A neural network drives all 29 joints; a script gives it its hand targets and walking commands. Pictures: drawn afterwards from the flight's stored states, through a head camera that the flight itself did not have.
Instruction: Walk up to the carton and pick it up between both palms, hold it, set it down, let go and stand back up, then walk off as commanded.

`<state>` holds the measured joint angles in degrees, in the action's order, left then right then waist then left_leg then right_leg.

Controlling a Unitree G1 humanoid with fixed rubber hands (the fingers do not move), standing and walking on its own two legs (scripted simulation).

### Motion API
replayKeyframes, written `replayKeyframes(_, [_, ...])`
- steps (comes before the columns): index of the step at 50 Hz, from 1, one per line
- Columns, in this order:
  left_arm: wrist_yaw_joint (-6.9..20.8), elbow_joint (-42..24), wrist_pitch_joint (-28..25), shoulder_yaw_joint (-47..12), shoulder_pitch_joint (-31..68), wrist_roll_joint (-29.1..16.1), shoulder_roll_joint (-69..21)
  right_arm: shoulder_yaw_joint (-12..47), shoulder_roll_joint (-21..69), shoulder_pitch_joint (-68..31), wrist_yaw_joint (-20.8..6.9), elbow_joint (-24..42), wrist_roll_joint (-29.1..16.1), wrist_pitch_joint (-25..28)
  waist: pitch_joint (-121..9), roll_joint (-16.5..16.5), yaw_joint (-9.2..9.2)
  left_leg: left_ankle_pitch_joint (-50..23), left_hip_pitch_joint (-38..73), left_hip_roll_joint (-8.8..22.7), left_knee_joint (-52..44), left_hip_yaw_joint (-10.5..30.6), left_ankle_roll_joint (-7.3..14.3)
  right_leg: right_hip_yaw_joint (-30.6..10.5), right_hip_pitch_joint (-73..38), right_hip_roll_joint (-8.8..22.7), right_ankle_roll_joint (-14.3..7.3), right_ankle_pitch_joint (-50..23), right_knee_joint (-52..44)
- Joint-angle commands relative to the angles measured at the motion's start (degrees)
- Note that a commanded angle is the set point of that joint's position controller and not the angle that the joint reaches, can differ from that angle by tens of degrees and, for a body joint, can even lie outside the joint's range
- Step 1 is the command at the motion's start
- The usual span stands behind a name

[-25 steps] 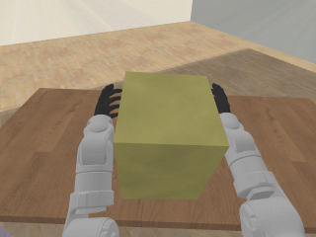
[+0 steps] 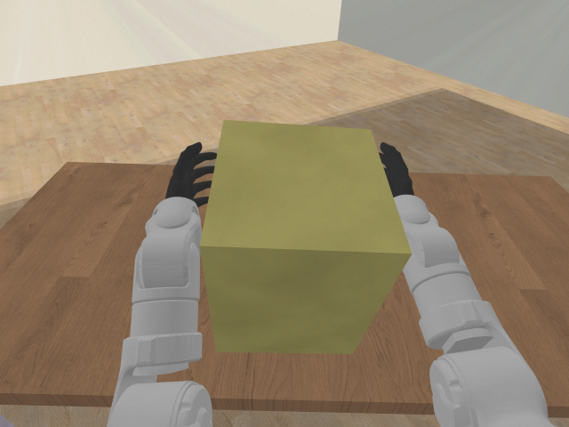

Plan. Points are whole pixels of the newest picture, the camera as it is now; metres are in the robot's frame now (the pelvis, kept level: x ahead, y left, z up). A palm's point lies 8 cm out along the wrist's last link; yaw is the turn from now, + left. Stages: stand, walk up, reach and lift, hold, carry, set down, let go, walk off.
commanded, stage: reach and lift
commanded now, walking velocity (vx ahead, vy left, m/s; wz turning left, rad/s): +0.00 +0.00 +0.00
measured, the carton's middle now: (291, 243) +0.35 +0.00 +0.14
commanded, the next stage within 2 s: hold in 0.08 s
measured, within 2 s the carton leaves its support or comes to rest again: neither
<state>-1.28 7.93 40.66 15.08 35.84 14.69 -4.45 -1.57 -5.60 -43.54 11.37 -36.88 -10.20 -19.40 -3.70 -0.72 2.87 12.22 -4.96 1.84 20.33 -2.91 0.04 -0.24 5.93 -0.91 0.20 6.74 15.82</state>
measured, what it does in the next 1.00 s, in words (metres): stands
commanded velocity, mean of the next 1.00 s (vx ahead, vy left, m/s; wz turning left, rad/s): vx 0.00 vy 0.00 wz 0.00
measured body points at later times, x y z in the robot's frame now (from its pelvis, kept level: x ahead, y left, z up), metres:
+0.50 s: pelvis +0.00 +0.00 +0.00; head -0.06 +0.01 +0.45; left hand +0.37 +0.14 +0.22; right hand +0.39 -0.15 +0.21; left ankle -0.01 +0.11 -0.75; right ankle +0.02 -0.12 -0.75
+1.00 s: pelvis -0.01 +0.00 +0.00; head -0.07 +0.01 +0.45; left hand +0.36 +0.14 +0.23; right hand +0.38 -0.15 +0.22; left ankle -0.01 +0.11 -0.75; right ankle +0.02 -0.12 -0.75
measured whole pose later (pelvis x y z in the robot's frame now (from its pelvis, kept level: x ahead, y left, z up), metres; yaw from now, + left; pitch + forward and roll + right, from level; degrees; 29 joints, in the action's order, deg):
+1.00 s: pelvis -0.01 +0.00 +0.00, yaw +0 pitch -5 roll -1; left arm 0.3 5.5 46.0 16.6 38.1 15.5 -3.9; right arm -1.6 -5.6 -46.1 11.8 -34.9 -10.2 -24.4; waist -3.7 -0.7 3.6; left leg 11.9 -3.4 1.8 20.3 -2.9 0.1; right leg -0.2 4.4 -0.9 0.2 6.5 15.9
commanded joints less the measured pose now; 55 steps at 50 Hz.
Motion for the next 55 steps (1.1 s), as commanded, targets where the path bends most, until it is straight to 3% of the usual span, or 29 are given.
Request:
replayKeyframes(1, [8.3,-2.1,-1.4,-23.7,43.0,-4.3,-27.1,17.4,39.2,-49.6,-5.4,18.8,-6.2,2.3,-18.3,-1.9,1.70,-10.9,2.9,-4.4,-2.9,2.8,-0.3,3.2,-17.1,-1.6,2.4,-12.1,1.4])
replayKeyframes(9, [8.5,-3.6,-0.7,-24.9,43.4,-5.5,-27.3,17.4,38.8,-49.4,-5.2,20.5,-7.1,1.7,-20.3,-1.5,2.53,-12.9,3.6,-4.5,-2.3,3.1,-0.7,3.3,-18.1,-1.7,2.3,-14.0,1.6])
replayKeyframes(11, [8.5,-6.3,-0.8,-25.8,42.9,-6.2,-27.7,18.8,39.2,-48.3,-4.8,21.7,-7.7,1.6,-22.5,-1.6,2.85,-15.5,4.4,-4.7,-1.6,3.1,-0.9,3.1,-19.7,-1.8,2.6,-19.1,2.5])
replayKeyframes(13, [8.5,-7.2,-0.5,-26.6,42.9,-6.9,-27.8,18.9,39.0,-48.6,-4.5,23.9,-8.0,1.5,-23.3,-1.3,3.02,-16.1,4.4,-4.9,-1.1,3.2,-1.2,3.1,-20.3,-1.9,2.4,-19.3,2.4])
replayKeyframes(16, [8.9,-5.0,0.4,-25.0,42.3,-5.0,-27.5,18.0,38.4,-47.3,-4.5,20.0,-7.9,0.3,-18.6,-1.0,3.21,-14.1,3.5,-4.6,-2.2,3.1,-1.3,3.1,-19.0,-2.1,2.3,-15.5,1.8])
replayKeyframes(18, [9.2,-6.0,0.8,-25.3,42.5,-5.5,-27.7,18.6,38.8,-48.2,-4.4,22.5,-8.1,0.2,-20.6,-1.7,3.02,-14.3,3.7,-4.9,-2.0,2.9,-0.9,2.9,-19.7,-1.9,2.7,-17.4,1.9])
replayKeyframes(26, [9.7,-6.0,1.8,-24.3,44.2,-5.5,-27.6,18.5,40.0,-50.8,-4.5,23.4,-7.9,-0.5,-19.6,-2.0,2.51,-11.2,2.4,-4.8,-3.0,2.5,-0.1,2.8,-18.9,-1.7,2.6,-13.7,1.5])
replayKeyframes(36, [10.3,-4.3,2.6,-22.4,45.3,-4.3,-27.2,17.3,40.1,-50.7,-4.9,20.8,-7.7,-1.9,-16.7,-1.7,2.32,-7.5,1.5,-4.8,-4.1,2.1,0.3,2.7,-17.4,-1.4,2.6,-8.9,0.7])
replayKeyframes(41, [10.2,-5.1,2.8,-23.2,45.0,-4.6,-27.4,17.8,40.5,-50.3,-4.9,21.7,-7.8,-1.9,-18.7,-1.1,2.35,-9.1,1.8,-4.8,-3.9,2.0,0.0,3.2,-18.3,-2.0,2.4,-9.0,0.9])
replayKeyframes(42, [10.1,-6.7,2.8,-24.2,45.0,-5.3,-27.4,18.9,40.5,-50.1,-4.7,22.7,-9.0,-2.0,-20.7,-0.8,2.26,-11.7,2.6,-4.9,-2.9,1.9,-0.2,3.0,-19.7,-1.9,2.5,-12.2,1.5])
replayKeyframes(46, [10.5,-5.6,3.1,-23.4,44.8,-4.7,-27.2,18.2,40.3,-49.3,-4.6,22.3,-8.3,-2.6,-18.7,-1.2,2.91,-10.6,2.2,-5.1,-3.6,2.1,-0.3,3.1,-19.2,-1.9,2.7,-10.8,1.0])
replayKeyframes(47, [10.6,-5.5,3.2,-22.8,44.6,-4.7,-26.5,18.1,40.3,-50.4,-4.6,22.6,-8.2,-2.6,-18.1,-1.7,2.13,-10.6,1.7,-4.9,-3.4,2.1,0.0,2.8,-18.9,-1.8,2.7,-11.0,1.0])
replayKeyframes(51, [10.3,-6.5,2.7,-24.4,45.8,-5.6,-27.2,18.2,40.6,-49.9,-4.5,23.2,-8.7,-2.6,-20.1,-0.7,2.92,-11.3,2.3,-5.1,-2.9,2.2,-0.3,2.8,-18.7,-1.8,2.7,-12.5,1.1])
replayKeyframes(55, [10.5,-5.7,3.3,-23.5,44.6,-5.0,-27.5,19.2,39.9,-50.1,-4.3,23.7,-9.3,-3.2,-18.4,-1.0,2.31,-11.2,2.4,-5.0,-3.1,2.3,-0.2,2.9,-18.4,-1.9,2.8,-12.0,1.1])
